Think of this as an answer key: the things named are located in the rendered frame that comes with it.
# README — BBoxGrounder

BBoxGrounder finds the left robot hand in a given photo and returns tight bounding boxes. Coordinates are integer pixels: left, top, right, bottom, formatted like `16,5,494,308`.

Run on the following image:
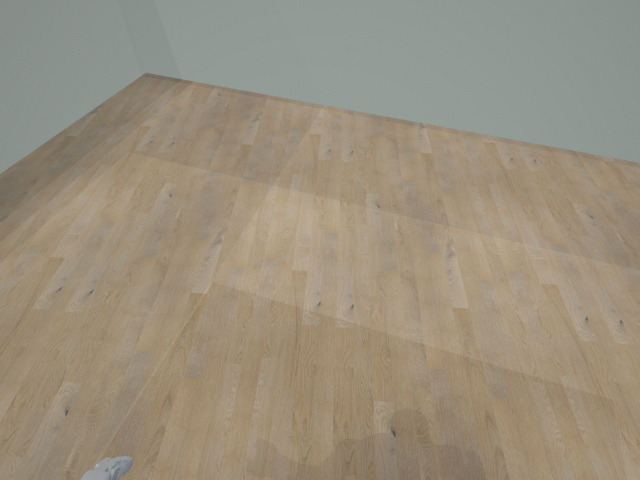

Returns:
79,456,133,480

